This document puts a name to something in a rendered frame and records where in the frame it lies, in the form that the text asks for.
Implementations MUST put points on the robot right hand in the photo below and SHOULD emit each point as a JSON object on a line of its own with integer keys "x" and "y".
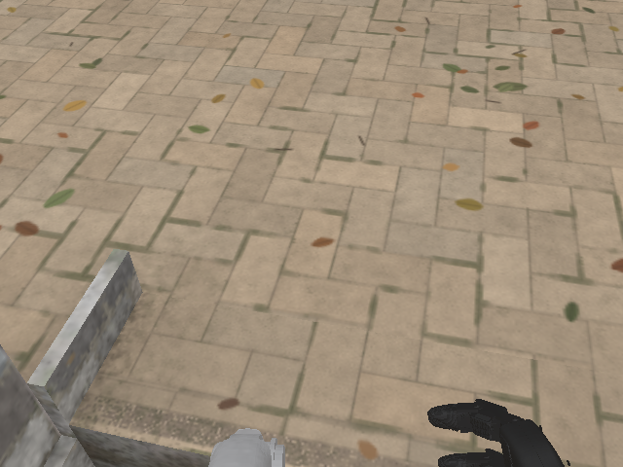
{"x": 522, "y": 441}

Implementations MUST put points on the robot left thigh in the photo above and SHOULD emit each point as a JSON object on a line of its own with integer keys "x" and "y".
{"x": 248, "y": 450}

